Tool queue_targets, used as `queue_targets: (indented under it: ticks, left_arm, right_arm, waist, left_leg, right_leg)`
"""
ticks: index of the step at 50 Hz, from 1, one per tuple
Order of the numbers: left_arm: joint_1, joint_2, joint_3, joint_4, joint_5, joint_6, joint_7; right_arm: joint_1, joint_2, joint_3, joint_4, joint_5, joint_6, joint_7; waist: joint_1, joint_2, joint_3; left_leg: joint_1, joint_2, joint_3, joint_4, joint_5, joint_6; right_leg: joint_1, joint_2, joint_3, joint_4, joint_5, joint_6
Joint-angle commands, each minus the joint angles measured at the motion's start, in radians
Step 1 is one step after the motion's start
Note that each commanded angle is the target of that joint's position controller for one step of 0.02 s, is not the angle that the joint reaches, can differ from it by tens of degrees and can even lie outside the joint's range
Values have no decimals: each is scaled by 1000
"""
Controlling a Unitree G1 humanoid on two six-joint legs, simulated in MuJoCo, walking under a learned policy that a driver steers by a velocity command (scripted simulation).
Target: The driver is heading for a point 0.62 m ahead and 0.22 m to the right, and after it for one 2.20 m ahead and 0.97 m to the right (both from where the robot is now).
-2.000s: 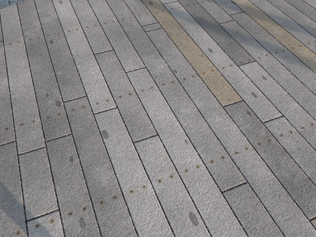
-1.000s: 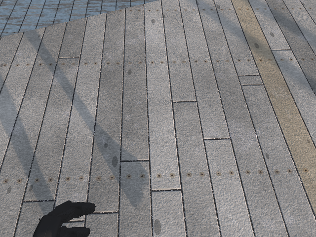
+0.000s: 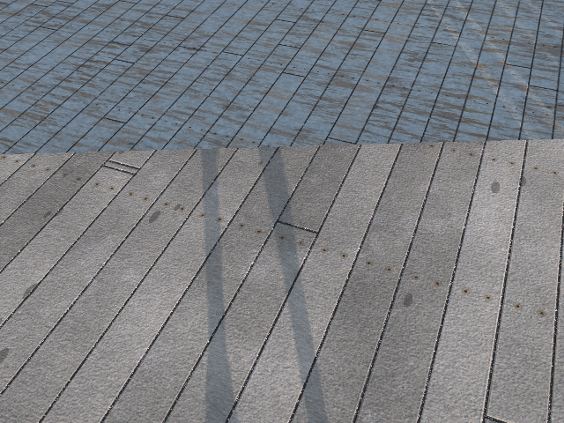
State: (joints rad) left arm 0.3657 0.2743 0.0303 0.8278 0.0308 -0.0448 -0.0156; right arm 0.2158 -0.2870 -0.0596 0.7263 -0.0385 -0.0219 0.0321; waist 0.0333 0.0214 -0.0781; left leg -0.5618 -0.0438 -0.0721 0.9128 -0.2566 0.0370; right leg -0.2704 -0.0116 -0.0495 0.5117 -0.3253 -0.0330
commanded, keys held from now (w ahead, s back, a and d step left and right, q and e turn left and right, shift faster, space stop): w+shift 0.18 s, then w+e+shift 0.24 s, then e+shift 0.58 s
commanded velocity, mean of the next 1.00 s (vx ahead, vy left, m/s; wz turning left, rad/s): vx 0.59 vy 0.00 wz -0.58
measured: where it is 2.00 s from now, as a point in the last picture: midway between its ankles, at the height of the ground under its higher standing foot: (316, 371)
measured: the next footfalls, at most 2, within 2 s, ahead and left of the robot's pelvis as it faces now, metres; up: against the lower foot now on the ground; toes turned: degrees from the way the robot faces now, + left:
left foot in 0.32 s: +0.34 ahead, +0.16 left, +0.00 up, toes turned -1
right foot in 0.74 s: +0.64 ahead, -0.08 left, +0.00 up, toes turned -22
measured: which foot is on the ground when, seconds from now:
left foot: up 0.00-0.30, down 0.32-0.74, up 0.76-1.00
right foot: down 0.00-0.34, up 0.36-0.72, down 0.74-1.00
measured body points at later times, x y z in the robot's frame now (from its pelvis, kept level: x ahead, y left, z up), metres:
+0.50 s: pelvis +0.31 +0.06 +0.00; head +0.33 +0.06 +0.45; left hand +0.42 +0.32 -0.13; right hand +0.36 -0.23 -0.10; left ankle +0.30 +0.16 -0.74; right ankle +0.24 -0.07 -0.64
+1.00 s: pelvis +0.55 +0.01 -0.01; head +0.59 -0.03 +0.44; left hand +0.83 +0.18 -0.09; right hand +0.61 -0.33 -0.08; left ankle +0.73 +0.14 -0.67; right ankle +0.60 -0.06 -0.74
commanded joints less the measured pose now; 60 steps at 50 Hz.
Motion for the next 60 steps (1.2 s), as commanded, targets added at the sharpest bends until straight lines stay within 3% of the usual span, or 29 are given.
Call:
queue_targets:
  ticks: [1, 8, 12, 14, 15, 16, 17, 18, 19, 21, 23, 25, 26, 27, 28, 31, 33, 35, 36, 37, 38, 39, 40, 42, 44, 47, 51, 55, 60]
  left_arm:
    - [-35, 165, 44, -80, -14, -36, 2]
    - [109, 150, 53, -21, -17, -53, -3]
    - [130, 156, 53, 1, -12, -51, 3]
    - [108, 197, 62, 10, -14, -46, 6]
    - [89, 212, 65, 14, -16, -45, 4]
    - [55, 201, 60, 6, -18, -50, 2]
    - [60, 102, 32, -40, -31, -55, -5]
    - [44, 33, 20, -94, -55, -61, -6]
    - [-11, 91, 34, -85, -47, -47, 0]
    - [-64, 87, 36, -75, -32, -32, -19]
    - [-50, 57, 34, -70, -4, 4, -32]
    - [-78, 34, 35, -79, -3, 32, -37]
    - [-97, 20, 32, -100, -3, 38, -41]
    - [-85, 27, 42, -125, -99, 22, -18]
    - [-121, 40, 36, -142, -104, 12, -14]
    - [-215, 26, 31, -181, -47, -7, -39]
    - [-142, 65, 51, -182, -50, 1, -57]
    - [7, 152, 89, -166, -59, 22, -56]
    - [145, 220, 122, -143, -57, 31, -42]
    - [143, 252, 143, -145, -63, 44, -9]
    - [10, 301, 121, -193, -29, 31, -2]
    - [-40, 318, 120, -276, 25, 7, -20]
    - [-116, 279, 118, -313, 0, -1, -36]
    - [-189, 177, 90, -313, -74, 0, -26]
    - [-233, 196, 101, -335, -45, 13, -6]
    - [-201, 209, 110, -329, -46, 37, 30]
    - [-205, 214, 112, -345, -58, 80, 63]
    - [-209, 192, 106, -357, -47, 96, 62]
    - [-215, 156, 82, -362, -40, 94, 45]
  right_arm:
    - [-71, -106, -20, -99, -17, -30, 20]
    - [-239, -44, 8, -152, 8, -9, 44]
    - [-310, -54, 10, -183, 11, -21, 47]
    - [-239, -72, 4, -170, 4, -31, 33]
    - [-103, -92, -9, -132, 3, -40, 17]
    - [129, -132, -28, -58, -9, -51, -5]
    - [306, -243, -55, -40, -43, -59, -28]
    - [342, -316, -70, -34, -40, -60, -26]
    - [221, -241, -52, -50, -39, -57, -29]
    - [131, -123, -21, -35, -23, -62, -26]
    - [105, -78, -4, -14, -1, -73, -34]
    - [106, -40, 8, 13, 16, -92, -29]
    - [97, -55, 4, 16, 21, -97, -30]
    - [-28, -62, -12, -16, 48, -99, -48]
    - [-81, -71, -10, -30, 47, -95, -62]
    - [-67, -138, -26, -21, 41, -76, -97]
    - [-49, -196, -41, -18, 60, -65, -103]
    - [-90, -224, -56, -38, 86, -42, -94]
    - [-113, -201, -51, -50, 91, -38, -81]
    - [-116, -121, -32, -50, 91, -46, -59]
    - [36, 26, 10, -84, 19, -64, -36]
    - [162, -87, 3, -103, 40, -82, -27]
    - [49, -182, -16, -110, 52, -83, -26]
    - [-80, -158, -20, -120, 26, -56, -53]
    - [-83, -165, -27, -131, 29, -26, -59]
    - [-114, -87, -14, -120, 18, -20, -63]
    - [-172, -78, -16, -118, 37, -1, -67]
    - [-225, -89, -24, -119, 40, -12, -61]
    - [-185, -110, -34, -102, 34, -42, -34]
  waist:
    - [-31, -101, 96]
    - [45, -124, 166]
    - [57, -127, 209]
    - [10, -148, 181]
    - [-64, -130, 106]
    - [-174, -78, -35]
    - [-240, 102, -208]
    - [-213, 327, -309]
    - [-170, 174, -151]
    - [-109, 31, 18]
    - [-55, 88, 106]
    - [-21, 71, 163]
    - [-3, 94, 152]
    - [14, 142, 142]
    - [24, 126, 157]
    - [-6, 31, 148]
    - [27, 66, 71]
    - [111, 90, -10]
    - [179, 57, -75]
    - [192, -142, -15]
    - [-11, -379, -9]
    - [-29, -294, -378]
    - [-9, -102, -277]
    - [-50, 109, -65]
    - [-85, 15, -5]
    - [-66, 8, -44]
    - [-39, -71, -76]
    - [-4, -166, -27]
    - [0, -202, -49]
  left_leg:
    - [-317, 80, 9, 124, 116, -31]
    - [-219, 113, 110, -139, 224, -37]
    - [-73, 97, 130, -312, 159, -6]
    - [98, 48, 152, -373, 39, 15]
    - [294, 12, 163, -403, 30, 28]
    - [613, 25, 140, -382, 41, 41]
    - [933, 300, -183, -446, -356, 78]
    - [982, 483, -646, -673, -739, 97]
    - [834, 479, -598, -690, -678, 86]
    - [620, 393, -294, -689, -316, 54]
    - [470, 359, -113, -734, -37, 55]
    - [439, 326, 75, -691, 502, 40]
    - [436, 330, 133, -682, 627, 45]
    - [468, 286, 167, -681, 628, 45]
    - [434, 267, 218, -702, 627, 47]
    - [366, 216, 333, -648, 679, 28]
    - [446, 241, 329, -526, 909, 14]
    - [481, 268, 311, -301, 1050, 9]
    - [424, 255, 297, -80, 940, -11]
    - [256, 109, 305, 279, 340, -72]
    - [-68, -51, 185, 630, -448, -116]
    - [-93, -79, -88, 777, -411, -111]
    - [-131, -39, -114, 692, -326, -85]
    - [-122, 39, -95, 468, -202, -65]
    - [-29, 48, -101, 343, -181, -84]
    - [12, 16, -70, 155, -122, -119]
    - [3, -17, -94, 11, 15, -137]
    - [36, -25, -101, -139, 49, -125]
    - [217, 0, -71, -371, 70, -76]
  right_leg:
    - [182, -256, 398, -398, -303, -122]
    - [232, -211, 193, -477, -58, -135]
    - [252, -232, 176, -458, 118, -138]
    - [238, -238, 170, -350, 410, -142]
    - [202, -218, 137, -177, 660, -135]
    - [57, -151, 87, 96, 680, -116]
    - [-241, -61, 49, 486, 340, -89]
    - [-460, 62, 102, 742, -153, -92]
    - [-537, -2, 145, 850, -72, -106]
    - [-493, -87, 133, 777, 55, -92]
    - [-438, -121, 103, 745, 73, -45]
    - [-444, -111, 70, 740, 94, -23]
    - [-449, -101, 51, 710, 133, -16]
    - [-483, -125, 107, 689, 170, -5]
    - [-466, -107, 71, 592, 221, 5]
    - [-245, -29, -65, 229, 448, 14]
    - [-127, 29, -99, 184, 441, -14]
    - [25, 72, -98, 178, 348, -74]
    - [208, 90, -71, 123, 382, -114]
    - [333, 71, -3, -16, 557, -172]
    - [445, -121, 420, 60, 1154, -291]
    - [589, -328, 854, -100, 801, -494]
    - [481, -292, 834, -196, 492, -441]
    - [229, -167, 672, -237, 190, -286]
    - [44, -117, 599, -237, 344, -275]
    - [9, -48, 484, -160, 598, -239]
    - [29, -16, 524, -146, 326, -171]
    - [32, 1, 574, -140, 130, -146]
    - [70, -26, 633, -25, 344, -140]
